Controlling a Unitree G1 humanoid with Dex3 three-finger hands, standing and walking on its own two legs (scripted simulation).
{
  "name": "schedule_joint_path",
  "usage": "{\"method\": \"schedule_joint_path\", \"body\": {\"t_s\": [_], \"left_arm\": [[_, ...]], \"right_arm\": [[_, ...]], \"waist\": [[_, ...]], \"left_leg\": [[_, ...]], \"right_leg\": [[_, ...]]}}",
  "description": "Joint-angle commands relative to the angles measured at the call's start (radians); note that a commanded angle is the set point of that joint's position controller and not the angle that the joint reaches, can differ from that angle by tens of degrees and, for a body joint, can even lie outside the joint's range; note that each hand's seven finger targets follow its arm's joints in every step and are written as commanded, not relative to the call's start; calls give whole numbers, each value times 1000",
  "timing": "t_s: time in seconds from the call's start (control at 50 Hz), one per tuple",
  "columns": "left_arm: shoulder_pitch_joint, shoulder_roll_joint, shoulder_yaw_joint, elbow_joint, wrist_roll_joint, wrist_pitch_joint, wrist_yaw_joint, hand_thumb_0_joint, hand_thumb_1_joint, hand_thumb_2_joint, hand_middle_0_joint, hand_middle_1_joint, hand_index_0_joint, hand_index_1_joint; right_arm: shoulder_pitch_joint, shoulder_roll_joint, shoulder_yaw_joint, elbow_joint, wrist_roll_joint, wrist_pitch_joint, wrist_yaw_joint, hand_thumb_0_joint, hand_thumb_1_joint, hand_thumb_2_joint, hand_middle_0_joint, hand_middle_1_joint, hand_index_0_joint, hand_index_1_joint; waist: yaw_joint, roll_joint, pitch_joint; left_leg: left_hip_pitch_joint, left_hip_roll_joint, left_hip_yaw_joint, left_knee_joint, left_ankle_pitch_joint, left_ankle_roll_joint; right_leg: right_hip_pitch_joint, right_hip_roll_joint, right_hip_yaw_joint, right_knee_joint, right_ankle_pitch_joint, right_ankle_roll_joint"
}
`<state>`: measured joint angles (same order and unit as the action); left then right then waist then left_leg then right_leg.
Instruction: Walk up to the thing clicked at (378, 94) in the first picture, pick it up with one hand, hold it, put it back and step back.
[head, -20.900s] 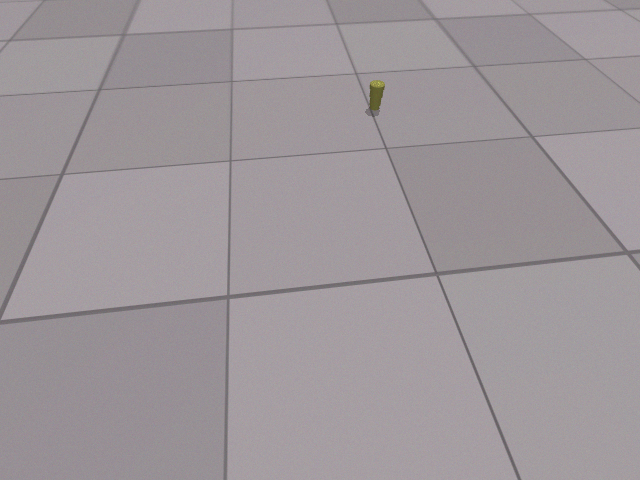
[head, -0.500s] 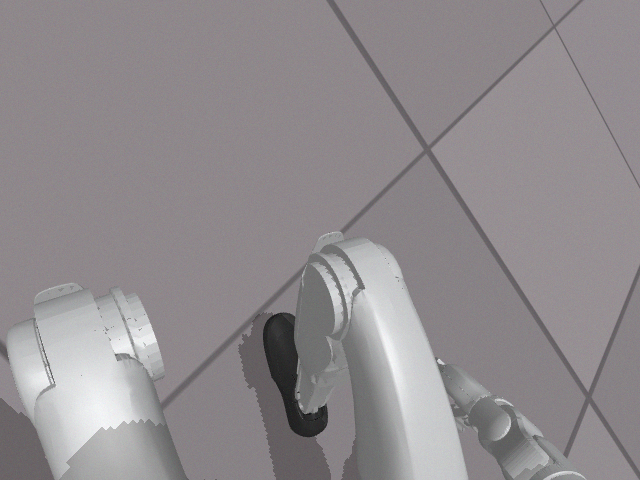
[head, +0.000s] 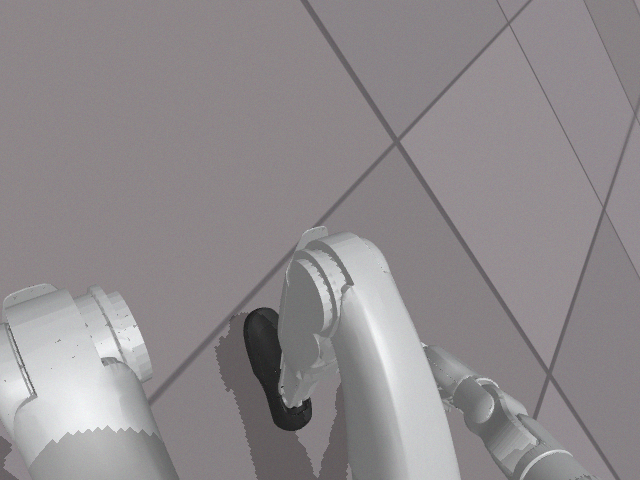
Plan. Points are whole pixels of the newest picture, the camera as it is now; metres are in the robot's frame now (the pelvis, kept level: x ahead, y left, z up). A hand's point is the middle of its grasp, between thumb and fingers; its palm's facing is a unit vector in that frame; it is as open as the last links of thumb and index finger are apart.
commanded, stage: lower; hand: left
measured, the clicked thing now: out of the picture +0.43 +0.37 -0.18
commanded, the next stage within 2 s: loosen in 0.36 s
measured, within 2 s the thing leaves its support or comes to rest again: rests again in 1.04 s
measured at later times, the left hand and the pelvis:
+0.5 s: hand out of the picture +0.43 +0.38 -0.18, palm faces +0.61 -0.79 -0.02, open 10.6 cm; pelvis +0.00 +0.01 +0.00, yaw -1 degrees
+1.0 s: hand out of the picture +0.43 +0.38 -0.18, palm faces +0.62 -0.78 -0.02, open 10.3 cm; pelvis -0.01 +0.01 +0.00, yaw -2 degrees
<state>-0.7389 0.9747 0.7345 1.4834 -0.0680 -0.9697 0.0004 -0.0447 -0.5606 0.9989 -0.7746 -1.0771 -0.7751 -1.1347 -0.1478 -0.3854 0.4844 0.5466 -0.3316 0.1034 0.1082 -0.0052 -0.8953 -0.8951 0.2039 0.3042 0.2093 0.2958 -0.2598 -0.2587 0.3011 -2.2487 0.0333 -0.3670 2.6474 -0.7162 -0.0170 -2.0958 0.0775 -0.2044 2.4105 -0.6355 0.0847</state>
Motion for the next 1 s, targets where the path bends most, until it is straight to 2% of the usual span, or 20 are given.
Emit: {"method": "schedule_joint_path", "body": {"t_s": [0.0,0.06,0.2,0.22,0.3,0.44,0.46,0.52,0.54,0.58,0.6,0.62,0.66,0.7,0.74,0.78,0.82,0.84,0.92,0.98], "left_arm": [[-174,250,-2,-140,-6,-82,5,0,120,1212,-1334,-1408,-1369,-1393],[-172,256,-1,-142,-7,-86,8,0,138,1230,-1329,-1409,-1361,-1397],[-174,279,-1,-134,-6,-100,15,0,126,1198,-1312,-1375,-1341,-1365],[-164,271,-2,-132,-9,-99,15,0,109,1195,-1309,-1372,-1337,-1363],[-184,261,-24,-125,-3,-105,17,0,127,1203,-1302,-1370,-1329,-1362],[-174,257,-31,-106,-9,-117,21,0,122,1183,-1307,-1354,-1332,-1349],[-175,259,-29,-111,-9,-119,23,0,92,1108,-1290,-1334,-1342,-1302],[-169,286,-11,-113,-9,-122,32,0,-92,880,-1170,-1159,-1218,-1125],[-169,293,-16,-114,-6,-122,32,0,-129,827,-1136,-1107,-1183,-1072],[-180,279,-24,-115,-8,-123,34,0,-194,737,-1087,-1033,-1136,-995],[-165,282,-15,-117,-7,-122,35,0,-201,698,-1067,-995,-1114,-957],[-171,277,-26,-122,-3,-123,34,0,-262,690,-987,-915,-1034,-881],[-164,265,-30,-102,-3,-120,34,0,-102,828,-1100,-1069,-1143,-1039],[-177,262,-34,-111,-10,-120,34,0,-234,719,-983,-909,-1028,-891],[-166,268,-32,-94,-10,-118,35,0,-74,831,-1084,-1052,-1125,-1024],[-172,268,-30,-105,-12,-125,36,0,-167,724,-967,-900,-1010,-870],[-176,273,-34,-108,-8,-129,38,0,-7,847,-1071,-1046,-1111,-1017],[-173,275,-33,-105,-6,-128,39,0,-85,767,-1059,-984,-1101,-949],[-174,280,-34,-98,-10,-129,41,0,-230,587,-766,-723,-788,-709],[-173,279,-30,-92,-8,-129,43,0,-277,481,-659,-595,-676,-585]], "right_arm": [[60,-353,-104,-13,-11,16,-16,0,-897,-898,200,300,200,300],[50,-356,-102,-15,-10,17,-17,0,-893,-898,200,300,200,300],[41,-361,-89,-25,-16,21,-16,0,-890,-897,200,300,200,300],[40,-357,-89,-25,-17,21,-17,0,-891,-897,200,300,200,300],[35,-360,-82,-26,-22,19,-19,0,-890,-897,200,300,200,300],[26,-361,-75,-27,-27,20,-19,0,-888,-895,200,300,200,300],[26,-364,-75,-28,-27,21,-20,0,-898,-892,200,300,200,300],[24,-363,-68,-31,-28,24,-19,0,-903,-891,200,300,200,300],[16,-362,-68,-34,-26,24,-20,0,-904,-891,200,300,200,300],[13,-362,-66,-37,-29,23,-18,0,-904,-890,201,300,200,300],[15,-364,-68,-37,-28,23,-20,0,-901,-889,200,300,200,300],[11,-364,-70,-36,-29,23,-20,0,-908,-895,201,300,200,300],[13,-367,-69,-36,-31,26,-21,0,-897,-890,200,300,200,300],[13,-363,-64,-40,-30,25,-20,0,-907,-895,201,300,200,300],[12,-361,-62,-40,-29,24,-19,0,-894,-889,200,300,200,300],[19,-365,-63,-36,-31,23,-21,0,-904,-895,201,300,200,300],[8,-368,-62,-35,-31,22,-21,0,-893,-889,201,300,200,300],[9,-366,-64,-37,-30,23,-21,0,-898,-888,201,300,200,300],[8,-362,-58,-38,-30,25,-20,0,-901,-894,201,300,200,300],[13,-362,-59,-40,-31,24,-20,0,-897,-894,201,300,200,300]], "waist": [[-87,573,-606],[-81,582,-588],[-91,586,-583],[-84,579,-588],[-102,594,-568],[-103,590,-565],[-102,590,-568],[-93,592,-571],[-88,591,-557],[-102,592,-549],[-93,593,-557],[-96,609,-553],[-104,600,-555],[-109,581,-551],[-104,573,-549],[-105,582,-563],[-107,595,-554],[-101,598,-548],[-104,574,-545],[-102,574,-545]], "left_leg": [[423,76,88,-325,179,-10],[423,78,80,-332,178,-12],[423,81,73,-331,169,-12],[428,81,77,-327,176,-11],[441,85,65,-333,178,-14],[442,87,60,-326,183,-14],[457,89,54,-330,196,-18],[449,88,58,-327,196,-16],[430,88,63,-326,177,-13],[422,87,59,-331,158,-12],[437,89,56,-334,169,-15],[458,93,50,-339,183,-20],[462,94,46,-336,195,-20],[438,90,52,-332,179,-14],[420,88,58,-326,160,-11],[446,91,53,-326,185,-14],[459,94,42,-335,185,-18],[454,93,47,-337,180,-17],[416,88,59,-324,159,-9],[428,89,56,-331,163,-11]], "right_leg": [[290,25,-135,-152,195,-81],[282,25,-138,-146,195,-82],[292,29,-144,-148,190,-82],[301,30,-140,-153,197,-80],[284,32,-149,-148,199,-80],[294,35,-151,-148,206,-78],[291,34,-154,-145,213,-78],[303,36,-152,-148,210,-79],[295,36,-149,-151,196,-81],[293,37,-155,-151,185,-79],[291,37,-155,-148,193,-80],[279,35,-156,-140,199,-81],[280,37,-158,-140,206,-80],[295,39,-160,-152,201,-78],[296,40,-158,-157,187,-79],[302,40,-158,-152,204,-78],[283,39,-163,-143,203,-79],[280,37,-159,-144,198,-81],[300,40,-157,-157,186,-79],[298,40,-160,-158,188,-79]]}}
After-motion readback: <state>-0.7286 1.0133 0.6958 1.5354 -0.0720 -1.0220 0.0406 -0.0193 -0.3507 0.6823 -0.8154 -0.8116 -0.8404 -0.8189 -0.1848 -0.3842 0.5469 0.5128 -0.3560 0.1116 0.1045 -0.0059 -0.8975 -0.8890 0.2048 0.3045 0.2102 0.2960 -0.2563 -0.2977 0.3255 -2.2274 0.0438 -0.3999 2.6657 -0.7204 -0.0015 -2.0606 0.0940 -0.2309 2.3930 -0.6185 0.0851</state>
